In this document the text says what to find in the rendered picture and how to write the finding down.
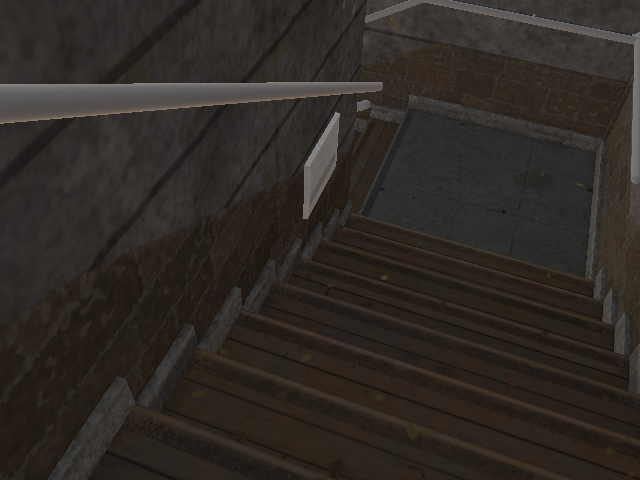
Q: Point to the stairs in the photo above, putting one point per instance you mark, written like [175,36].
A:
[369,150]
[398,355]

